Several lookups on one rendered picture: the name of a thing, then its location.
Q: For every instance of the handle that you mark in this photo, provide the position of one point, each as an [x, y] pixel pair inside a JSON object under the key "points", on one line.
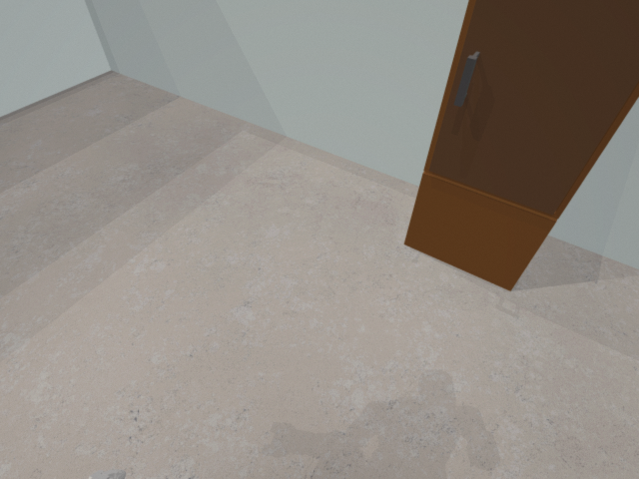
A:
{"points": [[465, 79]]}

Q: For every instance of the cupboard door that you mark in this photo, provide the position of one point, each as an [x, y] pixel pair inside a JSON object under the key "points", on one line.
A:
{"points": [[550, 78]]}

